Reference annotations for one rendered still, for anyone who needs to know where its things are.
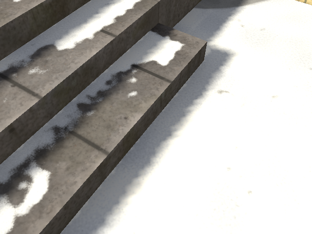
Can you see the stairs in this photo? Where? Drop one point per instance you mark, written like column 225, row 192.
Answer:
column 80, row 82

